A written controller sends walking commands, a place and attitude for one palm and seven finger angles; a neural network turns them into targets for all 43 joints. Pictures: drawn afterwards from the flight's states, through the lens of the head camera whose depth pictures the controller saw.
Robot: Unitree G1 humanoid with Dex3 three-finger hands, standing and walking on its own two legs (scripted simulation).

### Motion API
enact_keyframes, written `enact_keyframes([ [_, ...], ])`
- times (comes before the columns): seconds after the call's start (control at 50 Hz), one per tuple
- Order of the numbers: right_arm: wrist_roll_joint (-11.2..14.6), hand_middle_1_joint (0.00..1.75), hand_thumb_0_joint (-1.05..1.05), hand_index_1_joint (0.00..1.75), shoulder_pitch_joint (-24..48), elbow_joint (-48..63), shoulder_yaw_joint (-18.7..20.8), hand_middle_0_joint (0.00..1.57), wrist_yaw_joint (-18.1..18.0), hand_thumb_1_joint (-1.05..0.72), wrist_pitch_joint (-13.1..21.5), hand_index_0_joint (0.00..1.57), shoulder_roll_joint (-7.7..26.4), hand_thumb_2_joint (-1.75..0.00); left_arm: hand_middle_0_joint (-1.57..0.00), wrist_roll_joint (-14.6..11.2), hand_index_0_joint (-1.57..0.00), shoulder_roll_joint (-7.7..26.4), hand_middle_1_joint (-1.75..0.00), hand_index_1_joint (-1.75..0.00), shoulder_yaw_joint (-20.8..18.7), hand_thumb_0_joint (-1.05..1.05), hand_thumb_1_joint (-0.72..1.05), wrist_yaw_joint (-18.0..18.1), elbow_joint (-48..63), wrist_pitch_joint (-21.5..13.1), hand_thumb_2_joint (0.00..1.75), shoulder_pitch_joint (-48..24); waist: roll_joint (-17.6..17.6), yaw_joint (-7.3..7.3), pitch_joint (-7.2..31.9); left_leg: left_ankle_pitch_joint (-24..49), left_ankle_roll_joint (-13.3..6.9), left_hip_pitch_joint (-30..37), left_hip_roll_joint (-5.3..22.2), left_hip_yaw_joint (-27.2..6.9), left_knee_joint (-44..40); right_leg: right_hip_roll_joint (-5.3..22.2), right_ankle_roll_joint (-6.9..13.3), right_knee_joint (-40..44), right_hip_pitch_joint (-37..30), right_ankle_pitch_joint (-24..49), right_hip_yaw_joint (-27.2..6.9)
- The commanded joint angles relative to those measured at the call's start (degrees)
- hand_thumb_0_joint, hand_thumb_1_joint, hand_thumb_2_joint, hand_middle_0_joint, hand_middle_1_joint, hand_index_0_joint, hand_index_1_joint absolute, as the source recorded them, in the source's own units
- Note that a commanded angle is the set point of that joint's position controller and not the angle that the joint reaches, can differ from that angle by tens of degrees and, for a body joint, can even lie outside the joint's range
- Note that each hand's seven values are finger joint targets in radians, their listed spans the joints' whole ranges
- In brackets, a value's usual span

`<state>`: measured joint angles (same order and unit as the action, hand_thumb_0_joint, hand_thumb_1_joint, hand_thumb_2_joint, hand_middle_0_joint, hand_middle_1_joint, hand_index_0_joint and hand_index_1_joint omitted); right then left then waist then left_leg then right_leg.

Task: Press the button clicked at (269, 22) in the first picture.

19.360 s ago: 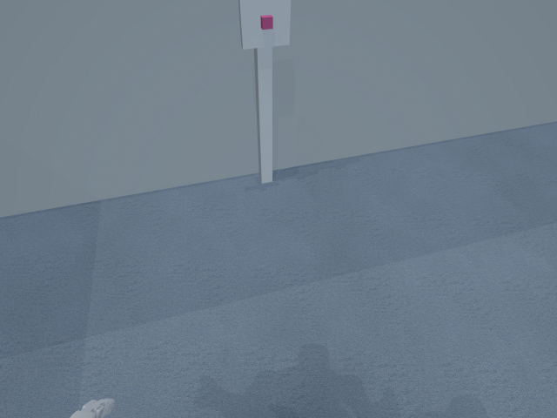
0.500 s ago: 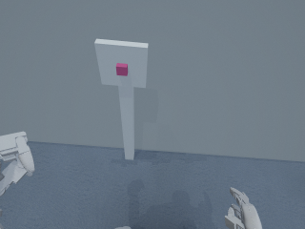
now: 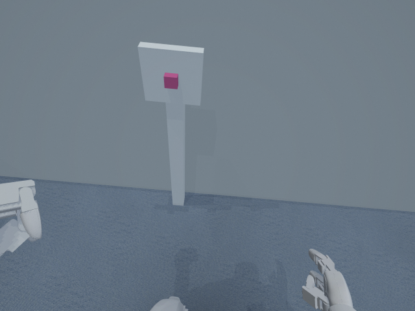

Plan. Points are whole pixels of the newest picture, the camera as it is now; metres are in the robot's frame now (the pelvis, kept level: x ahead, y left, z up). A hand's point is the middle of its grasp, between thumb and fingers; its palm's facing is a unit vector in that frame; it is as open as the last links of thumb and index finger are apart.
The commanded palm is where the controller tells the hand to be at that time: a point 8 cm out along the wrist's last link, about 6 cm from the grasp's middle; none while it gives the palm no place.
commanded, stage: step back with the hand held close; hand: left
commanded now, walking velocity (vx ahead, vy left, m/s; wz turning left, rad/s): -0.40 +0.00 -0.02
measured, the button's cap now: (171, 80) +0.71 +0.16 +0.05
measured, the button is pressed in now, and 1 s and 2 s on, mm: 0 0 0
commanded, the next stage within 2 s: stop stepping back and stand still in 0.04 s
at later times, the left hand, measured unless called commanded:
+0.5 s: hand out of the picture +0.07 +0.25 +0.19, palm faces +0.40 -0.81 -0.42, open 3.1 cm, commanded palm +0.02 +0.28 +0.18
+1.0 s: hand out of the picture +0.06 +0.26 +0.12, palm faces +0.34 -0.82 -0.47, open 3.0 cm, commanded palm none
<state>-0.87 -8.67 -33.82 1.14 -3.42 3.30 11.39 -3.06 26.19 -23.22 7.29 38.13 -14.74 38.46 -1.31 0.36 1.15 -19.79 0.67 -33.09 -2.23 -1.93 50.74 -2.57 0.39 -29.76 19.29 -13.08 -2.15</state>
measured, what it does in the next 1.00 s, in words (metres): walks backwards: left foot, then right foot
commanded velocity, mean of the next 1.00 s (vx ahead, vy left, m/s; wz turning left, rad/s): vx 0.07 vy -0.02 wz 0.00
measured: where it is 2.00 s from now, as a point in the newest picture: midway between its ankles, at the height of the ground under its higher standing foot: outside the picture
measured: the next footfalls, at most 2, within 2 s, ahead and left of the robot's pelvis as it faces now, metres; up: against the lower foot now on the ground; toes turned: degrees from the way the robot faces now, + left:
left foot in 0.10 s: +0.02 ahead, +0.11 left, +0.00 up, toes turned +1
right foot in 0.38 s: -0.06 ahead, -0.08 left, +0.00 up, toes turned +0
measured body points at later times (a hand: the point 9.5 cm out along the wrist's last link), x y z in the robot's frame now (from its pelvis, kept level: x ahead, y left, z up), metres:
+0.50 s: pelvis -0.11 +0.00 +0.01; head -0.14 +0.02 +0.46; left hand +0.05 +0.29 +0.21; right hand +0.04 -0.23 -0.07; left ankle -0.07 +0.11 -0.70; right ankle -0.12 -0.10 -0.73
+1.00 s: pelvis -0.13 +0.01 +0.00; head -0.16 -0.01 +0.45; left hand +0.04 +0.30 +0.15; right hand +0.01 -0.23 -0.10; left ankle -0.14 +0.13 -0.73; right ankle -0.10 -0.08 -0.73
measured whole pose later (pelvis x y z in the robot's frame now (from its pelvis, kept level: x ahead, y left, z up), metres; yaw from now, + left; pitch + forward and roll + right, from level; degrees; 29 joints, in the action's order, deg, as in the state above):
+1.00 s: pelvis -0.13 +0.01 +0.00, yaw +3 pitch +0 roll -1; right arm -0.8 -14.7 -40.9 0.9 -0.2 6.5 13.6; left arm 0.9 21.1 -15.1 5.2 16.1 -9.4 27.3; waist 2.5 -0.4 4.0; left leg -15.0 -1.0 -18.4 0.6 -0.2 37.5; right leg -0.2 2.8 -33.1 18.3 -14.9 6.4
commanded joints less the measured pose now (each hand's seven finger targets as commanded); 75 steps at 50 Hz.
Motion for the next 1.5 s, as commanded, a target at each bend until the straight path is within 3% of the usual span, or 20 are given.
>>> enact_keyframes([
  [0.0, -0.2, 0.3, 0.0, 0.3, 5.78, 8.08, 0.8, 0.2, -1.4, -0.9, 0.6, 0.2, 4.22, -0.9, -1.3, 1.2, -1.3, 4.71, -1.5, -1.5, -4.86, 0.0, 0.9, 2.02, 2.3, -0.91, 0.9, -4.75, -7.29, -0.96, -0.58, -2.25, 0.07, 11.1, 3.52, -0.3, -3.5, 12.95, 5.87, 11.73, 7.93, 13.51, -5.55],
  [0.04, 0.38, 0.3, 0.0, 0.3, 6.37, 6.97, 0.41, 0.2, -2.72, -0.9, 1.37, 0.2, 6.05, -0.9, -1.3, 1.36, -1.3, 3.93, -1.5, -1.5, -2.92, 0.0, 0.9, 2.0, 2.93, -1.61, 0.9, -7.57, 0.57, -2.1, -2.0, 6.67, -0.27, 12.74, 3.09, -0.14, -30.08, 7.85, 2.02, 2.4, 1.55, 18.75, -2.27],
  [0.08, 0.08, 0.3, 0.0, 0.3, 4.08, 7.57, 2.09, 0.2, -2.58, -0.9, 2.82, 0.2, 8.49, -0.9, -1.3, 2.26, -1.3, 5.0, -1.5, -1.5, -2.35, 0.0, 0.9, 2.07, 8.14, -3.04, 0.9, -10.24, 15.5, -0.94, 4.99, 37.13, -4.72, 15.35, 17.78, -12.24, -33.41, 1.69, -1.16, -12.6, -0.03, 0.01, 0.26],
  [0.12, -0.12, 0.3, 0.0, 0.3, 1.97, 7.6, 3.21, 0.2, -1.25, -0.9, 5.08, 0.2, 7.43, -0.9, -1.3, 2.03, -1.3, 6.46, -1.5, -1.5, -4.32, 0.0, 0.9, 2.28, 7.96, -3.69, 0.9, -5.87, 12.05, -0.36, 11.27, 53.37, -9.01, 26.14, 22.41, -12.72, -27.73, 0.01, -1.09, -21.89, 8.85, -13.31, -0.66],
  [0.22, 0.6, 0.3, 0.0, 0.3, 0.19, 8.7, 2.06, 0.2, 0.71, -0.9, 8.36, 0.2, 7.35, -0.9, -1.3, 0.63, -1.3, 7.18, -1.5, -1.5, -5.38, 0.0, 0.9, 2.26, 22.56, -1.57, 0.9, -0.75, 11.05, -0.15, 15.0, 32.87, -6.8, 28.14, 16.8, -7.42, -29.13, 1.18, -2.21, -16.63, 4.36, -10.94, 2.41],
  [0.32, 0.06, 0.3, 0.0, 0.3, 3.29, 8.5, 0.45, 0.2, -0.44, -0.9, 6.27, 0.2, 7.0, -0.9, -1.3, 0.73, -1.3, 5.87, -1.5, -1.5, -6.2, 0.0, 0.9, 3.4, 9.38, 2.07, 0.9, 2.88, 11.81, -1.63, 3.11, -16.43, -1.83, 5.86, 10.17, -4.36, -39.63, -0.06, -0.08, 4.97, -15.01, -11.09, 7.97],
  [0.42, 0.4, 0.3, 0.0, 0.3, 3.96, 6.19, 1.38, 0.2, -1.6, -0.9, 2.76, 0.2, 7.0, -0.9, -1.3, -0.34, -1.3, 7.16, -1.5, -1.5, -5.38, 0.0, 0.9, 3.19, 3.22, 3.12, 0.9, -7.8, -12.49, -0.67, 0.03, -2.86, 0.28, 10.28, 1.72, 1.11, 4.68, 21.36, 11.74, 24.04, 7.43, -32.86, -18.34],
  [0.56, 0.0, 0.3, 0.0, 0.3, 1.52, 5.83, 0.13, 0.2, -2.92, -0.9, 5.5, 0.2, 7.18, -0.9, -1.3, 1.94, -1.3, 2.45, -1.5, -1.5, 0.72, 0.0, 0.9, 2.97, 4.39, 1.41, 0.9, -9.79, 2.15, -2.26, -2.74, -2.73, -2.94, 19.37, 4.24, 4.24, -25.5, 11.65, 5.09, 9.62, 5.99, -22.5, -1.34],
  [0.62, 0.02, 0.3, 0.0, 0.3, -0.41, 7.7, 0.8, 0.2, -2.63, -0.9, 7.04, 0.2, 8.5, -0.9, -1.3, 2.51, -1.3, 6.07, -1.5, -1.5, -2.55, 0.0, 0.9, 3.75, 11.32, -0.73, 0.9, -10.24, 18.78, -1.7, 0.02, -3.98, -9.77, 22.07, 19.65, -21.67, -37.62, 2.33, -0.54, -14.28, 8.56, -11.86, 5.27],
  [0.74, 0.46, 0.3, 0.0, 0.3, 0.08, 6.58, 0.3, 0.2, -1.22, -0.9, 8.52, 0.2, 7.78, -0.9, -1.3, 2.36, -1.3, 5.02, -1.5, -1.5, -3.74, 0.0, 0.9, 3.2, 8.26, -0.51, 0.9, -3.33, 8.63, -0.5, 1.15, 7.82, -4.92, 10.74, 10.84, -2.78, -26.55, 3.57, -0.63, 4.33, -11.39, -1.25, 4.38],
  [0.82, 0.83, 0.3, 0.0, 0.3, -0.15, 6.12, 1.68, 0.2, -0.65, -0.9, 6.83, 0.2, 7.26, -0.9, -1.3, 1.39, -1.3, 4.62, -1.5, -1.5, -4.25, 0.0, 0.9, 2.74, 1.63, -0.3, 0.9, -4.83, -7.26, -1.06, -1.18, -3.51, -1.16, 9.33, 2.6, 2.33, -6.53, 18.32, 6.98, 20.38, -1.49, -20.99, -20.04],
  [0.9, 0.67, 0.3, 0.0, 0.3, -0.01, 5.53, 0.4, 0.2, -0.65, -0.9, 5.43, 0.2, 5.96, -0.9, -1.3, 1.52, -1.3, 3.59, -1.5, -1.5, -3.76, 0.0, 0.9, 2.45, -1.56, -0.36, 0.9, -4.77, -8.28, -1.51, 0.19, -0.84, -2.01, 12.8, 4.72, 1.43, -12.31, 15.99, 6.63, 15.5, -3.03, -6.75, -8.74],
  [0.92, -0.59, 0.3, 0.0, 0.3, -2.46, -10.13, 3.88, 0.2, 5.02, -0.9, 7.57, 0.2, 12.39, -0.9, -1.3, 6.82, -1.3, -3.08, -1.5, -1.5, 16.53, 0.0, 0.9, -4.32, -42.65, 8.71, 0.9, -16.27, -3.75, -5.15, 0.51, 4.17, -1.69, 15.08, 7.66, -0.25, -12.05, 16.85, 7.07, 1.99, 3.29, 8.11, 0.75],
  [0.94, 0.71, 0.3, 0.0, 0.3, -7.15, -8.07, 3.23, 0.2, 5.3, -0.9, 2.37, 0.2, 9.96, -0.9, -1.26, 5.81, -1.26, -5.54, -1.46, -1.46, 15.08, 0.0, 0.9, -6.24, -42.38, 13.21, 0.9, -14.63, -0.54, -4.1, 0.7, 14.44, -1.88, 19.55, 6.06, -2.35, -16.22, 11.45, 4.36, -2.48, 5.77, 6.35, 1.79],
  [0.98, -0.24, 0.3, 0.0, 0.3, -3.8, -5.59, 2.09, 0.2, 4.38, -0.9, 0.76, 0.2, 10.37, -0.9, -1.19, 4.99, -1.19, -9.21, -1.38, -1.38, 16.57, 0.0, 0.9, -6.83, -44.77, 14.85, 0.9, -12.9, 9.52, -1.46, -0.98, 21.33, -7.91, 11.84, 15.52, -14.47, -25.95, 4.58, -0.09, -14.0, 7.12, -6.56, 4.46],
  [1.02, -1.58, 0.3, 0.0, 0.3, -0.74, -4.01, 1.44, 0.2, 3.53, -0.9, 0.12, 0.2, 11.08, -0.9, -1.12, 5.0, -1.12, -8.41, -1.3, -1.3, 17.76, 0.0, 0.9, -6.73, -49.34, 14.66, 0.9, -17.68, -0.71, 0.06, 0.05, 24.13, -10.25, 6.99, 16.23, -16.02, -26.1, 3.77, -0.01, -13.5, 0.07, -10.06, 1.22],
  [1.06, -1.48, 0.3, 0.0, 0.3, -1.02, -5.26, 1.11, 0.2, 2.83, -0.9, 0.2, 0.2, 10.7, -0.9, -1.04, 5.59, -1.04, -5.86, -1.22, -1.22, 17.29, 0.0, 0.9, -6.75, -56.28, 14.03, 0.9, -17.66, -7.2, 1.06, 6.1, 33.15, -5.95, 11.07, 9.69, -7.6, -18.95, 6.89, 0.96, -5.13, -9.88, 15.63, -0.36],
  [1.1, -0.25, 0.3, 0.0, 0.3, -2.94, -7.37, 1.54, 0.2, 2.78, -0.9, -1.4, 0.2, 9.53, -0.9, -0.97, 5.35, -0.97, -2.24, -1.14, -1.14, 17.72, 0.0, 0.9, -6.65, -64.48, 13.93, 0.9, -19.62, -11.07, -0.5, 6.96, 10.66, -2.02, 15.72, 2.5, -0.52, -14.75, 14.44, 5.53, 3.24, -7.76, 18.53, -8.98],
  [1.26, -0.89, 0.3, 0.0, 0.3, -4.86, -16.52, -0.08, 0.2, 2.58, -0.9, -3.52, 0.2, 5.39, -0.9, -0.68, 4.01, -0.68, -6.29, -0.82, -0.82, 20.04, 0.0, 0.9, -6.02, -84.85, 14.57, 0.9, -21.94, 12.95, 0.17, -1.04, 5.6, -3.17, 15.0, 6.81, -4.49, -28.11, 7.64, 2.95, 9.16, -7.04, -4.09, -3.09],
  [1.48, -0.63, 0.3, 0.0, 0.3, -12.44, -24.45, 0.71, 0.2, 2.03, -0.9, -3.85, 0.2, 6.1, -0.9, -0.27, 3.92, -0.27, -5.68, -0.38, -0.38, 20.32, 0.0, 0.9, -6.09, -96.63, 14.5, 0.9, -22.77, 0.59, -0.72, -5.16, -0.54, -3.48, 17.12, 6.53, -3.4, -30.85, 8.23, 3.65, 15.08, -3.78, -13.09, -3.03],
])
